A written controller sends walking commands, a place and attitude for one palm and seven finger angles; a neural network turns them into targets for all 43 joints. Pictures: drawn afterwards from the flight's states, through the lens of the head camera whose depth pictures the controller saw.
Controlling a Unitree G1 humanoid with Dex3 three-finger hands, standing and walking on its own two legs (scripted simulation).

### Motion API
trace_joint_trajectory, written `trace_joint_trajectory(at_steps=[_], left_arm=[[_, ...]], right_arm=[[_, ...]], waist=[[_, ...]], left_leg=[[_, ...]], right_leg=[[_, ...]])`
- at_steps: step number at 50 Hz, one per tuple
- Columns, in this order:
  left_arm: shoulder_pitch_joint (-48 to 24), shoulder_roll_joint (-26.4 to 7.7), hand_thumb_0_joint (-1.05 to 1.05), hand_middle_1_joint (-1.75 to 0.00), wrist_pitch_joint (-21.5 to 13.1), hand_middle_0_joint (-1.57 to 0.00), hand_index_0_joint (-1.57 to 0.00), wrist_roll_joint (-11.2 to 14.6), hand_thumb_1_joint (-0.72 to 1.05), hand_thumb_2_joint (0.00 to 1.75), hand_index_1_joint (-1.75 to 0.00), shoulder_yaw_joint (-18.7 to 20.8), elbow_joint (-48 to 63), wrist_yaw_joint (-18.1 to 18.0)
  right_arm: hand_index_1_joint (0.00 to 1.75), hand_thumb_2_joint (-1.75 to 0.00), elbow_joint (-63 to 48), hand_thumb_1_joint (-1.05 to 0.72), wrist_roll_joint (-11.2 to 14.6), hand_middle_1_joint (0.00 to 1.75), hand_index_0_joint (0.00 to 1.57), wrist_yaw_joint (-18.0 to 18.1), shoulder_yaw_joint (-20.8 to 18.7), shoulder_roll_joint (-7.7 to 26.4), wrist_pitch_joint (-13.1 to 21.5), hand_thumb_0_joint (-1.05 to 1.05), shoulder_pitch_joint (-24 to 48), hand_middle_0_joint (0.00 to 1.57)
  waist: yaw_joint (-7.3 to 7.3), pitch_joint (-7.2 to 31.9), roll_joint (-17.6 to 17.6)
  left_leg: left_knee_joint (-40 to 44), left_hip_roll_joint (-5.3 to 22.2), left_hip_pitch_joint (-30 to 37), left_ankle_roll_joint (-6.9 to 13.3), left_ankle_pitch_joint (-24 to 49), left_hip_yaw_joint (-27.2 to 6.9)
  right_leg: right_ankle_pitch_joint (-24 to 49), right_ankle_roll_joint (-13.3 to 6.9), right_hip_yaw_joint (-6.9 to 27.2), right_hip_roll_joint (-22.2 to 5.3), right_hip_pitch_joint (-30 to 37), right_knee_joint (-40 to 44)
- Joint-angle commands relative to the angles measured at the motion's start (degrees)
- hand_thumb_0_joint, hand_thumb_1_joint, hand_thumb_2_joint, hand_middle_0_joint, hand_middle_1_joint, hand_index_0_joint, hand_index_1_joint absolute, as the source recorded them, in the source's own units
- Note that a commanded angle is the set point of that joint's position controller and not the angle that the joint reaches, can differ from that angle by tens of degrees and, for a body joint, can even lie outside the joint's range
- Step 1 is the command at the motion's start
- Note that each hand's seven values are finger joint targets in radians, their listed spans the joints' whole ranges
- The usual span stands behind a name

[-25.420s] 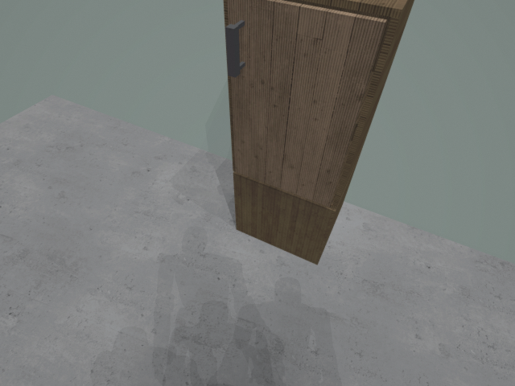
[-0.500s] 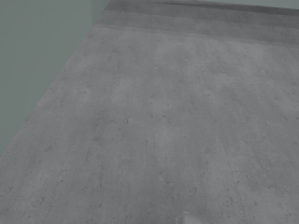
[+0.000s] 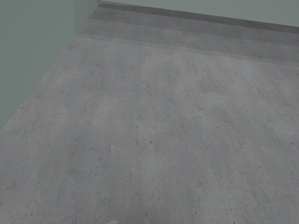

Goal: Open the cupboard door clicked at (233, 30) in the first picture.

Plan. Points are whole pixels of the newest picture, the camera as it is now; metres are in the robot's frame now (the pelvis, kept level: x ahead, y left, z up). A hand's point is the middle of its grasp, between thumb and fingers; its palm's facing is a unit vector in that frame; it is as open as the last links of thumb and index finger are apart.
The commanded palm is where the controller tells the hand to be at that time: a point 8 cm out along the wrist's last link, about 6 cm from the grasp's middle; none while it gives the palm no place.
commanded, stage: turn to face it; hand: left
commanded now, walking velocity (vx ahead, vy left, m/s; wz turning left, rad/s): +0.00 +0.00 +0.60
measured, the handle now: out of the picture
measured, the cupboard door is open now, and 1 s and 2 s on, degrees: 50 50 50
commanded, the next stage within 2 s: none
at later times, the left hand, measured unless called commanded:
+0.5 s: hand out of the picture +0.08 +0.16 -0.15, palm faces +0.31 -0.91 -0.26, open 7.4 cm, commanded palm none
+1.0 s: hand out of the picture +0.10 +0.17 -0.14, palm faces +0.57 -0.77 -0.30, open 7.4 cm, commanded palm none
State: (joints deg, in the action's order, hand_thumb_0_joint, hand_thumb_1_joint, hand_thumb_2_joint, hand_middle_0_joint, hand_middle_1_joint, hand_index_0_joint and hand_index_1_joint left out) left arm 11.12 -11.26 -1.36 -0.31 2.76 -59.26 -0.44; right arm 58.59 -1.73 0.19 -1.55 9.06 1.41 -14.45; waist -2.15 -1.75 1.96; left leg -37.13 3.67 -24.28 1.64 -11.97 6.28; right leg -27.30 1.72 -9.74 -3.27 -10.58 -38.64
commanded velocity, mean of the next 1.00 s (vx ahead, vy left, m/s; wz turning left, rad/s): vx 0.00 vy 0.00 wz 0.60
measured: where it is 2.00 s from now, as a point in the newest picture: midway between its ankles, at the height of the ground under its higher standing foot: outside the picture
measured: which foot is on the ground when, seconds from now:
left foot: down 0.00-0.32, up 0.34-0.60, down 0.62-0.96, up 0.98-1.00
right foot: up 0.00-0.30, down 0.32-0.62, up 0.64-0.94, down 0.96-1.00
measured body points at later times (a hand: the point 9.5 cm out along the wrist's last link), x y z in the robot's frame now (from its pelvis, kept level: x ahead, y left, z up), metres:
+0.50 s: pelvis +0.08 -0.05 +0.02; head +0.12 -0.04 +0.46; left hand +0.07 +0.21 -0.13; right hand +0.24 -0.29 -0.12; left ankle +0.03 +0.07 -0.66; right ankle +0.08 -0.18 -0.72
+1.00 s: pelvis +0.13 -0.07 +0.00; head +0.17 -0.05 +0.45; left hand +0.07 +0.21 -0.12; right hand +0.34 -0.23 -0.15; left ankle +0.05 +0.05 -0.70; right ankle +0.21 -0.18 -0.72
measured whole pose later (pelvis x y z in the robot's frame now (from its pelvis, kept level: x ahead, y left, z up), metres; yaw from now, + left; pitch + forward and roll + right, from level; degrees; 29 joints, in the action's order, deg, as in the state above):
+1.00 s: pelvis +0.13 -0.07 +0.00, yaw +36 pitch +1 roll +0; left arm 8.3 -13.7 0.5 -1.4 3.1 -49.3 -0.7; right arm 52.9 -1.0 -0.4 -4.0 13.4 -3.8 -9.6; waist -0.7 -4.7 -1.3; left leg -46.6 -1.1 -24.0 -1.5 -26.0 -4.9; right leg -18.5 1.4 -2.5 -3.6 -17.8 -34.9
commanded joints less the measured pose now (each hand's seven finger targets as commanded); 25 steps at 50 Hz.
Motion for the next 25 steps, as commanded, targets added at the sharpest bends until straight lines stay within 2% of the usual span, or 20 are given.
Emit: trace_joint_trajectory(at_steps=[1, 2, 4, 5, 7, 9, 10, 11, 12, 13, 14, 15, 16, 17, 18, 19, 20, 21, 23, 25], left_arm=[[-0.6, -4.4, 0.0, -0.3, 1.3, -0.2, -0.2, -0.2, 0.9, 0.9, -0.3, 1.3, 6.1, -0.8], [-2.5, -4.6, 0.0, -0.3, 1.3, -0.2, -0.2, -0.5, 0.9, 0.9, -0.3, 1.6, 6.3, -0.6], [-3.6, -4.3, 0.0, -0.3, 1.4, -0.2, -0.2, -0.3, 0.9, 0.9, -0.3, 1.6, 6.9, -0.2], [-2.6, -4.2, 0.0, -0.3, 1.7, -0.2, -0.2, -0.2, 0.9, 0.9, -0.3, 1.6, 7.0, -0.2], [-2.2, -4.2, 0.0, -0.3, 2.2, -0.2, -0.2, -0.2, 0.9, 0.9, -0.3, 1.7, 7.4, -0.3], [-2.1, -4.1, 0.0, -0.3, 2.3, -0.2, -0.2, -0.3, 0.9, 0.9, -0.3, 1.6, 8.1, -0.3], [-1.9, -4.1, 0.0, -0.3, 2.4, -0.2, -0.2, -0.3, 0.9, 0.9, -0.3, 1.7, 8.2, -0.3], [-1.0, -4.2, 0.0, -0.3, 2.4, -0.2, -0.2, -0.3, 0.9, 0.9, -0.3, 1.9, 8.3, -0.4], [0.3, -4.5, 0.0, -0.3, 2.4, -0.2, -0.2, -0.3, 0.9, 0.9, -0.3, 2.0, 8.2, -0.4], [2.2, -5.0, 0.0, -0.3, 2.1, -0.2, -0.2, -0.3, 0.9, 0.9, -0.3, 2.2, 7.9, -0.5], [4.5, -6.5, 0.0, -0.3, 1.7, -0.2, -0.2, -0.5, 0.9, 0.9, -0.3, 2.7, 7.7, -0.7], [6.2, -10.7, 0.0, -0.3, 1.3, -0.2, -0.2, -1.2, 0.9, 0.9, -0.3, 3.5, 7.8, -1.2], [5.9, -15.5, 0.0, -0.3, 1.1, -0.2, -0.2, -1.6, 0.9, 0.9, -0.3, 4.4, 8.4, -1.4], [4.1, -15.1, 0.0, -0.3, 1.1, -0.2, -0.2, -1.2, 0.9, 0.9, -0.3, 3.8, 9.3, -1.5], [-0.3, -13.6, 0.0, -0.3, 1.3, -0.2, -0.2, -1.1, 0.9, 0.9, -0.3, 3.1, 10.5, -1.1], [-1.4, -11.1, 0.0, -0.3, 1.2, -0.2, -0.2, -1.3, 0.9, 0.9, -0.3, 3.4, 11.0, -1.5], [-1.4, -10.4, 0.0, -0.3, 1.1, -0.2, -0.2, -1.1, 0.9, 0.9, -0.3, 2.7, 10.7, -1.5], [-0.4, -9.9, 0.0, -0.3, 0.9, -0.2, -0.2, -1.1, 0.9, 0.9, -0.3, 2.2, 10.4, -1.4], [3.3, -10.8, 0.0, -0.3, 0.6, -0.2, -0.2, -1.2, 0.9, 0.9, -0.3, 2.5, 9.3, -1.3], [5.9, -12.7, 0.0, -0.3, 0.6, -0.2, -0.2, -1.3, 0.9, 0.9, -0.3, 2.9, 8.6, -1.3]], right_arm=[[0.3, -0.9, -2.2, -0.9, -0.3, 0.3, 0.2, 1.5, -3.0, 13.3, -0.7, 0.0, -7.7, 0.2], [0.3, -0.9, -2.3, -0.9, -0.3, 0.3, 0.2, 1.7, -2.8, 12.7, -0.5, 0.0, -7.2, 0.2], [0.3, -0.9, -3.0, -0.9, -0.1, 0.3, 0.2, 1.9, -2.7, 11.9, -0.3, 0.0, -5.3, 0.2], [0.3, -0.9, -3.5, -0.9, 0.0, 0.3, 0.2, 1.8, -3.0, 12.7, -0.4, 0.0, -4.0, 0.2], [0.3, -0.9, -4.5, -0.9, 0.0, 0.3, 0.2, 1.8, -3.5, 13.5, -0.8, 0.0, -2.7, 0.2], [0.3, -0.9, -5.3, -0.9, -0.1, 0.3, 0.2, 1.5, -4.0, 14.1, -1.4, 0.0, -1.3, 0.2], [0.3, -0.9, -5.6, -0.9, -0.1, 0.3, 0.2, 1.3, -4.3, 14.5, -1.7, 0.0, -0.4, 0.2], [0.3, -0.9, -6.1, -0.9, -0.1, 0.3, 0.2, 1.2, -4.5, 14.4, -2.0, 0.0, 0.8, 0.2], [0.3, -0.9, -6.5, -0.9, 0.0, 0.3, 0.2, 1.0, -4.7, 14.4, -2.4, 0.0, 1.8, 0.2], [0.3, -0.9, -7.2, -0.9, 0.3, 0.3, 0.2, 0.9, -4.8, 14.4, -2.6, 0.0, 3.2, 0.2], [0.3, -0.9, -7.8, -0.9, 0.7, 0.3, 0.2, 0.7, -4.9, 13.7, -2.8, 0.0, 4.8, 0.2], [0.3, -0.9, -9.1, -0.9, 1.2, 0.3, 0.2, 0.3, -4.7, 10.5, -3.0, 0.0, 5.8, 0.2], [0.3, -0.9, -10.7, -0.9, 1.1, 0.3, 0.2, -0.1, -4.3, 7.6, -2.9, 0.0, 6.9, 0.2], [0.3, -0.9, -10.5, -0.9, 0.7, 0.3, 0.2, -0.5, -4.7, 10.1, -3.2, 0.0, 7.4, 0.2], [0.3, -0.9, -10.4, -0.9, 0.6, 0.3, 0.2, -1.2, -4.5, 8.6, -3.4, 0.0, 5.1, 0.2], [0.3, -0.9, -9.7, -0.9, 0.6, 0.3, 0.2, -1.1, -4.8, 7.8, -4.0, 0.0, 5.6, 0.2], [0.3, -0.9, -9.0, -0.9, 0.6, 0.3, 0.2, -1.3, -4.4, 8.4, -4.2, 0.0, 6.8, 0.2], [0.3, -0.9, -9.4, -0.9, 0.7, 0.3, 0.2, -1.5, -4.0, 8.1, -4.2, 0.0, 7.3, 0.2], [0.3, -0.9, -10.3, -0.9, 1.1, 0.3, 0.2, -1.7, -3.3, 6.9, -3.8, 0.0, 9.6, 0.2], [0.3, -0.9, -10.8, -0.9, 1.3, 0.3, 0.2, -1.9, -2.6, 6.3, -3.4, 0.0, 11.6, 0.2]], waist=[[-0.97, 3.4, -13.2], [-1.06, 3.6, -13.9], [0.01, 4.1, -11.6], [0.47, 6.6, -10.9], [0.42, 8.2, -9.5], [0.49, 7.8, -9.1], [0.48, 7.4, -10.3], [1.01, 6.5, -11.8], [1.48, 5.8, -11.3], [2.6, 5.7, -10.4], [3.88, 5.6, -8.3], [4.96, 5.0, 2.7], [5.71, 2.9, 17.3], [4.88, 1.7, 14.3], [1.92, 1.2, 10.4], [1.47, 1.5, 10.8], [1.36, -0.2, 12.0], [1.6, -0.5, 13.0], [3.23, 1.4, 11.6], [4.5, 2.3, 9.3]], left_leg=[[17.9, 18.1, 13.8, 10.9, 22.8, -30.2], [17.3, 16.8, 12.9, 10.0, 24.3, -29.2], [16.3, 14.2, 13.8, 8.5, 28.6, -23.6], [15.7, 12.9, 14.4, 7.9, 27.7, -21.3], [16.0, 12.2, 14.6, 7.9, 22.7, -21.7], [16.6, 11.0, 13.1, 7.3, 16.6, -21.8], [16.8, 10.3, 12.0, 6.9, 14.6, -22.0], [16.8, 9.8, 9.8, 6.6, 12.1, -22.2], [16.4, 8.7, 7.7, 5.9, 9.6, -22.3], [14.8, 7.4, 5.2, 4.9, 8.3, -22.0], [12.1, 4.9, 1.0, 2.7, 4.0, -20.3], [3.8, -0.6, -7.7, -0.8, -6.0, -15.3], [-11.6, -7.2, -12.6, -4.6, -20.0, -5.6], [-23.8, -3.7, -10.9, -3.7, -22.9, -7.9], [-28.0, -2.9, -8.7, -3.6, -18.4, -7.9], [-30.3, -2.6, -9.1, -4.2, -17.1, -6.6], [-30.0, -1.1, -10.0, -4.9, -16.2, -6.2], [-26.8, -1.3, -10.0, -5.4, -16.0, -5.0], [-16.8, -1.9, -7.6, -5.6, -15.8, -2.1], [-8.5, -2.8, -4.9, -5.3, -14.6, 0.2]], right_leg=[[-8.9, 1.2, 8.1, -0.5, -18.6, -25.5], [-6.2, 1.6, 9.3, -1.0, -19.6, -26.6], [-2.0, 2.3, 9.8, -1.1, -19.3, -24.1], [-1.3, 2.5, 9.7, -0.5, -17.3, -21.6], [-1.0, 2.7, 9.2, 0.3, -15.4, -16.9], [-0.2, 2.5, 8.5, 1.2, -13.0, -11.0], [0.7, 2.4, 7.9, 1.8, -11.6, -8.3], [2.0, 2.3, 7.5, 2.2, -9.3, -5.0], [4.1, 2.1, 6.8, 3.0, -6.4, -1.2], [8.2, 2.0, 6.6, 3.2, -2.2, 5.0], [12.4, 1.7, 7.6, 2.0, 3.4, 13.1], [8.5, -1.2, 17.7, -8.1, 9.2, 22.3], [10.6, -7.5, 31.7, -22.7, 6.8, 27.4], [14.0, -10.6, 30.0, -25.5, 0.2, 26.5], [11.9, -10.3, 24.1, -21.6, -3.6, 25.6], [17.1, -9.2, 21.8, -19.1, -2.9, 23.8], [26.4, -8.4, 16.6, -16.6, -1.1, 21.2], [35.4, -7.8, 12.5, -15.4, 1.1, 19.5], [48.9, -7.1, 8.9, -15.0, 6.8, 15.4], [54.7, -6.8, 7.9, -15.8, 9.7, 12.2]])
